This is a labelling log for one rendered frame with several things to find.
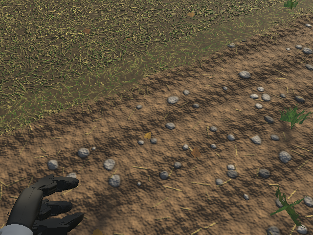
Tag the robot left hand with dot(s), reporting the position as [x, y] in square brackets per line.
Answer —
[31, 211]

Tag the left robot forearm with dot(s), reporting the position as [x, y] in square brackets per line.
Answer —
[15, 229]

